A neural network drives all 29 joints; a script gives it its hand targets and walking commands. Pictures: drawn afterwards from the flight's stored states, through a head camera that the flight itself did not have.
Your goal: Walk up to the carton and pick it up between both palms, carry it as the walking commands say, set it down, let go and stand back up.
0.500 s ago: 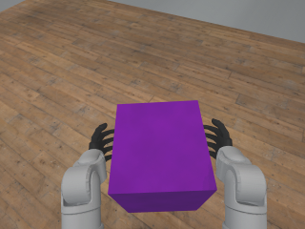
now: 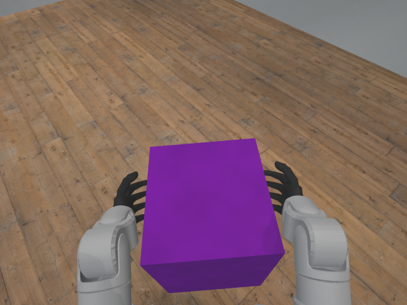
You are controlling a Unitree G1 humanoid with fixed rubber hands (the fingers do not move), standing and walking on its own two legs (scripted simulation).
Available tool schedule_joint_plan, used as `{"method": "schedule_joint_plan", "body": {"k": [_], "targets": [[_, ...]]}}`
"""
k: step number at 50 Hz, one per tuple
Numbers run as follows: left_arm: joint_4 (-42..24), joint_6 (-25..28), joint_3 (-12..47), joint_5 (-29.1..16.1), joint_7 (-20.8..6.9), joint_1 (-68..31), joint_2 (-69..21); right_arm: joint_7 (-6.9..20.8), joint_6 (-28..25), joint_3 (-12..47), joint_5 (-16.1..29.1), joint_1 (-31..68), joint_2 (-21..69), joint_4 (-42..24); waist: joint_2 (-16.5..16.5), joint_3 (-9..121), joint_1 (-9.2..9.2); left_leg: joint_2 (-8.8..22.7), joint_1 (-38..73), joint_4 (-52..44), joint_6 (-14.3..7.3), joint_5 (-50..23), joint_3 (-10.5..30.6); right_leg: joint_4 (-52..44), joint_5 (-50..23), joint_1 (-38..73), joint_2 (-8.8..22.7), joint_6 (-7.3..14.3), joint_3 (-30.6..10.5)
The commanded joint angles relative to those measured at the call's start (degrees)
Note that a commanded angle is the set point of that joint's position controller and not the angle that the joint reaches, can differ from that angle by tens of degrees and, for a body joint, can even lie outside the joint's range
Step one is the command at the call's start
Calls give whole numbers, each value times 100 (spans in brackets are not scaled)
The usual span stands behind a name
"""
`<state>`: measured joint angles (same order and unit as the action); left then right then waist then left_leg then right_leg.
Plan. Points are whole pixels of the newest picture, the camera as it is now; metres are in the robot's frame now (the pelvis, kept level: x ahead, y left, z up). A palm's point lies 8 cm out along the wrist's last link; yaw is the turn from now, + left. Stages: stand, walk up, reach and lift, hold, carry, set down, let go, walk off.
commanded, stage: carry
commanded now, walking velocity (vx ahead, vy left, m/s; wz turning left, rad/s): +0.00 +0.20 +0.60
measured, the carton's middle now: (209, 221) +0.29 +0.00 -0.01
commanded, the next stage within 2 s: none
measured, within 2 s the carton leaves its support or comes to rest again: neither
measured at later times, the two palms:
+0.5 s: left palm (33, 215) +0.26 +0.28 +0.11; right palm (206, 163) +0.35 +0.00 +0.10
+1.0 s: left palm out of the picture +0.17 +0.41 +0.09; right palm (116, 183) +0.33 +0.17 +0.08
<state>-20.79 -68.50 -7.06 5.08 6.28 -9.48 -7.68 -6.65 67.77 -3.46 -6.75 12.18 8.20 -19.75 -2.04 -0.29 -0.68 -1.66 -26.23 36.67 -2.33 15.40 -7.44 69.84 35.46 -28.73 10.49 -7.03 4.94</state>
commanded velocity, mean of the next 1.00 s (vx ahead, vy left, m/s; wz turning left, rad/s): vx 0.00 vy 0.20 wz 0.60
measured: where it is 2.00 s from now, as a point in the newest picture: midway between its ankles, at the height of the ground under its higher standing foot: outside the picture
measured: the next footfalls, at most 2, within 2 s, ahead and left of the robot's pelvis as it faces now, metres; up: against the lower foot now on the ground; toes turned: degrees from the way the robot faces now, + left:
right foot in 0.20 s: +0.09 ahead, -0.09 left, +0.00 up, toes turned -3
left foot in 0.58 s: +0.04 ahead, +0.24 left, +0.00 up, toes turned +29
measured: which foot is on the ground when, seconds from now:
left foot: down 0.00-0.20, up 0.22-0.56, down 0.58-0.94, up 0.96-1.00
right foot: up 0.00-0.18, down 0.20-0.58, up 0.60-0.92, down 0.94-1.00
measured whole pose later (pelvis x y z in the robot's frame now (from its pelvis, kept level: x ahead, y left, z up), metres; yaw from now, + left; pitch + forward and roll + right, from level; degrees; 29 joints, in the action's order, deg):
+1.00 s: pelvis +0.02 +0.15 +0.00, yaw +35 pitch +4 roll +1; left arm -15.6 -67.8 -4.1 5.1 6.6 -10.1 -7.8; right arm -5.9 67.8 -5.2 -7.7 8.4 7.6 -20.5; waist 3.5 4.5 -0.9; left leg -5.6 -30.8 54.5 -2.0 25.6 -1.8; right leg 39.0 21.3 -20.8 5.4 1.3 11.1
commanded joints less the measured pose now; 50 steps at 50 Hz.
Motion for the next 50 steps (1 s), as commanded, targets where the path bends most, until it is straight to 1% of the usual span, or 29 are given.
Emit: {"method": "schedule_joint_plan", "body": {"k": [1, 5, 9, 10, 11, 12, 14, 16, 17, 19, 21, 26, 27, 28, 29, 30, 31, 32, 35, 36, 37, 39, 42, 44, 45, 46, 47, 48, 50], "targets": [[-855, 110, 4573, -2437, -1481, -2746, -5495, 1506, -36, 3858, 2407, 1977, 5581, -379, 1275, 2099, 24, 1120, 2000, -481, -877, -4367, 1210, -1047, -447, -366, -256, 104, -1], [-277, 25, 4395, -2195, -1461, -1888, -5332, 1494, 36, 3744, 2151, 1535, 5051, -365, 1231, 2346, 15, 1217, 1295, -613, -953, -2905, 1733, -1495, -910, 157, -386, 285, -3], [-238, 51, 4236, -2292, -1573, -2354, -5374, 1456, 63, 4003, 2173, 1998, 5114, -386, 242, 1987, 174, 646, -409, 278, -467, -1642, 1377, -3760, -2357, 2052, -229, 548, -14], [191, -6, 4118, -2268, -1594, -2144, -5402, 1479, 112, 3952, 2220, 2149, 5120, -327, -1348, 1791, 239, 79, -1283, 1705, -76, 517, 758, -4749, -3498, 2543, 1352, 1014, -1533], [233, -8, 4011, -2189, -1635, -2052, -5198, 1472, 150, 3907, 2096, 1983, 5012, -170, -2044, 1463, 168, 165, -1997, 3433, 157, 2007, 632, -5183, -4185, 2272, 2753, 1693, -2593], [390, 51, 3837, -2101, -1613, -1909, -5319, 1479, 179, 4106, 2336, 2399, 5124, -315, -1706, 1442, 139, 616, -1760, 4098, 136, 1792, 1312, -5148, -4016, 1961, 2766, 1949, -2960], [97, 95, 3899, -2163, -1566, -2316, -5554, 1491, 116, 4127, 2517, 2612, 5288, -313, -245, 1233, 121, 529, -1817, 3817, 402, 1199, 1173, -4507, -4877, 2234, 1824, 1317, -1256], [-229, 157, 4145, -2250, -1532, -2457, -5517, 1555, 73, 4058, 2539, 2270, 5398, -211, -229, 1388, 86, 542, -1749, 3090, 525, 864, 743, -4201, -5260, 2454, 1580, 1030, -423], [-455, 141, 4163, -2229, -1508, -2336, -5342, 1540, 64, 4030, 2475, 1985, 5394, -225, -228, 1437, 79, 389, -1327, 2989, 569, 792, 497, -4329, -5144, 2187, 1398, 877, -70], [-410, 105, 4084, -2200, -1520, -2247, -5220, 1445, 72, 4147, 2455, 2176, 5364, -486, -1312, 1377, 60, 309, -1024, 2090, 573, 730, 216, -4149, -5764, 2295, 1104, 779, 402], [-275, 39, 4021, -2218, -1579, -2233, -5040, 1345, 130, 4100, 2255, 1765, 5253, -106, -1691, 1445, 53, 220, -761, 1432, 515, 637, -30, -4110, -6002, 2530, 1177, 757, 563], [-233, -11, 4017, -2093, -1542, -1909, -5078, 1383, 147, 4136, 2437, 2234, 5197, -578, -1688, 1926, 82, 179, 93, -256, 393, 193, -168, -3512, -6033, 2901, 1357, 486, 801], [-472, 31, 4127, -2158, -1529, -2288, -5143, 1426, 142, 4142, 2444, 2066, 5205, -367, -1141, 1997, -1, -124, 763, -938, 353, -167, -499, -2891, -6088, 2683, 1117, 327, 1068], [-366, -23, 4208, -2136, -1509, -2404, -5077, 1479, 189, 4031, 2416, 1967, 5173, -94, -495, 2003, -168, 174, 1755, -1392, 161, -919, 14, -2010, -4874, 1614, 925, 99, 1038], [-180, -63, 4187, -2113, -1539, -2217, -5068, 1505, 196, 3971, 2418, 1896, 5203, 103, 1010, 1852, -157, 1273, 2831, -1234, -395, -4030, 1568, -897, -1106, -159, 415, -133, 884], [50, -85, 4165, -2096, -1552, -2330, -4982, 1499, 243, 3712, 2216, 1466, 5123, 620, 2047, 1484, -94, 2012, 2963, -550, -813, -7760, 2697, 211, 1233, -1235, -191, -321, 520], [-297, -48, 4444, -2207, -1547, -2465, -5170, 1555, 152, 3625, 2219, 1463, 5086, 264, 2091, 2031, -100, 1872, 2678, -427, -1091, -7447, 2027, 341, 1152, -863, -22, -254, -7], [-181, 14, 4408, -2103, -1522, -2204, -5210, 1573, 144, 3775, 2340, 1784, 5149, 94, 1055, 2165, -56, 1543, 2545, -349, -889, -6508, 1572, 454, 598, -891, -41, -227, 65], [-1053, 105, 4800, -2521, -1450, -3308, -5669, 1635, -3, 3656, 2375, 1946, 5561, -153, 1613, 2359, -11, 1075, 2681, -349, -726, -5008, 1265, -446, -446, -869, -126, -95, -53], [-1099, 141, 4750, -2579, -1416, -3151, -5637, 1600, -49, 3686, 2456, 1937, 5576, -223, 1422, 2514, 4, 1088, 2698, -420, -782, -4777, 1386, -615, -520, -676, -266, -6, -61], [-1117, 139, 4689, -2519, -1387, -3041, -5615, 1587, -65, 3625, 2457, 1869, 5636, -220, 1720, 2475, 3, 1170, 2623, -480, -883, -5001, 1609, -751, -456, -657, -353, 43, -69], [-769, 127, 4465, -2398, -1403, -2449, -5426, 1515, -97, 3747, 2343, 1869, 5355, -535, 760, 2735, -26, 1367, 2486, -522, -1085, -4827, 1969, -1106, -598, -389, -414, 152, -169], [-221, 39, 4296, -2249, -1421, -1977, -5248, 1479, 21, 3691, 2068, 1323, 5040, -169, 956, 2590, -16, 1349, 2015, -640, -1045, -4018, 2033, -2114, -856, 230, -580, 294, -48], [27, 11, 4223, -2300, -1511, -2011, -5469, 1447, 36, 3833, 2050, 1564, 4996, -220, 624, 2230, 55, 1054, 1297, -414, -849, -4021, 1860, -3205, -1369, 1039, -660, 323, 85], [68, 16, 4257, -2288, -1536, -2097, -5501, 1477, 78, 3809, 2068, 1555, 4973, -33, 631, 2072, 120, 820, 640, -152, -544, -3402, 1704, -3957, -2050, 1631, -486, 399, 82], [13, 49, 4196, -2282, -1566, -2121, -5475, 1503, 66, 3854, 2141, 1693, 5046, -123, 31, 1990, 203, 435, -353, 399, -158, -1974, 1428, -4542, -2816, 2554, 372, 687, -692], [209, 30, 4041, -2187, -1568, -1988, -5275, 1463, 76, 3801, 2137, 1698, 5035, -22, -1576, 1777, 173, -196, -1649, 2053, 189, 1424, 835, -4778, -5082, 3245, 2124, 1226, -2320], [436, 84, 3966, -2051, -1599, -1667, -5423, 1489, 96, 4006, 2347, 2434, 4973, -446, -1763, 1442, 155, 392, -1938, 3161, 140, 1691, 1125, -4856, -5432, 2754, 2797, 1943, -2573], [105, 127, 3934, -2104, -1554, -2157, -5580, 1502, 52, 4174, 2489, 2721, 5101, -524, -399, 1133, 154, 506, -1616, 3760, 306, 1234, 1391, -4761, -4757, 2192, 2094, 1575, -1621]]}}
